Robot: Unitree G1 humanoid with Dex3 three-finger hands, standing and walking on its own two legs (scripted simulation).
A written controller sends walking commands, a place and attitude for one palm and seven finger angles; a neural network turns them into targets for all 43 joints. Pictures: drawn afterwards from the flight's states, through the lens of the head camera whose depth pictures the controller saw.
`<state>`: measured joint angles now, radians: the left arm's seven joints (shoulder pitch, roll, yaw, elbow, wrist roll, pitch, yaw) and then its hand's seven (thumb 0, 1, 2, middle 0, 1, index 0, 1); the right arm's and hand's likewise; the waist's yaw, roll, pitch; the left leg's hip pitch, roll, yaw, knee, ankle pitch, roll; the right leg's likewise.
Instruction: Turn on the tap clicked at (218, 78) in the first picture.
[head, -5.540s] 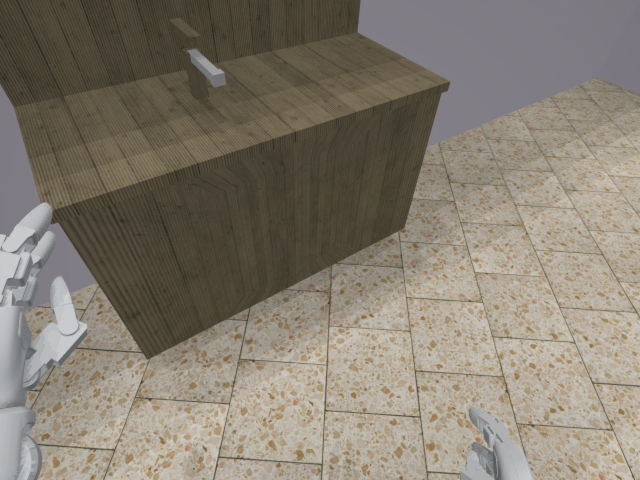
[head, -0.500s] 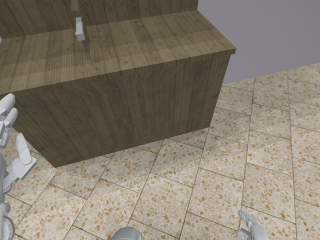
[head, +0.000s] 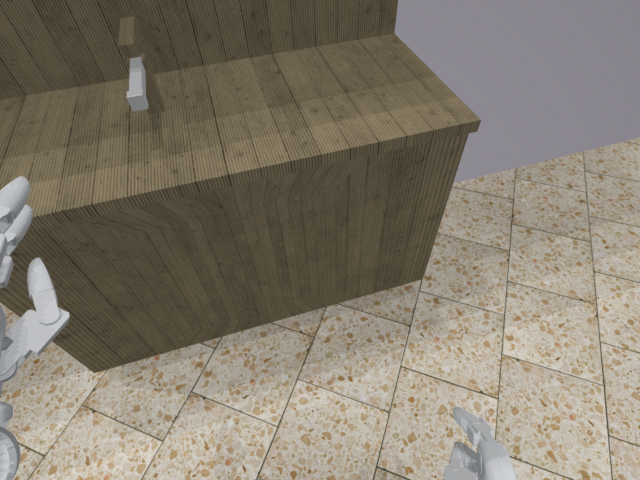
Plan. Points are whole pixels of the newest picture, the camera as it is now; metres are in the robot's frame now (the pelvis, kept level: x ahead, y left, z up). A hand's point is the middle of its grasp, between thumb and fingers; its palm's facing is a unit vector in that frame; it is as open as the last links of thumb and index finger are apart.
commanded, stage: take the last steps up to it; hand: left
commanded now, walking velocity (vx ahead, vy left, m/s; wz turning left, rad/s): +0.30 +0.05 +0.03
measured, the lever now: (137, 100) +0.70 +0.39 +0.09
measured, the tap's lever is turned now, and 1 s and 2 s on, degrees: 0 0 0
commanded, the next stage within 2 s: come to a stop and stand still in 1.28 s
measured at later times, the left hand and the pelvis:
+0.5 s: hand (103, 207) +0.33 +0.24 +0.20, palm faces +0.39 -0.83 -0.41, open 7.4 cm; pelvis +0.11 +0.01 +0.01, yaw -1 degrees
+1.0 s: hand (135, 155) +0.42 +0.25 +0.19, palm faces +0.44 -0.81 -0.38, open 7.4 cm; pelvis +0.20 +0.00 +0.00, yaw +1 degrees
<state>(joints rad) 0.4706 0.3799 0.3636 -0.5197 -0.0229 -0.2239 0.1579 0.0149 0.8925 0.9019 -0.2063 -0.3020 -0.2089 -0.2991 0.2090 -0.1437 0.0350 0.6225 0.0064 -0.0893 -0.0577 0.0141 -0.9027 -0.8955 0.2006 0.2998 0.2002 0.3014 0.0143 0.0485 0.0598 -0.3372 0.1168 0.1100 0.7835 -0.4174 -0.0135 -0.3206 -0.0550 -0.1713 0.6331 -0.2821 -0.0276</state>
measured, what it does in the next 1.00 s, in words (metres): walks ahead: left foot, then right foot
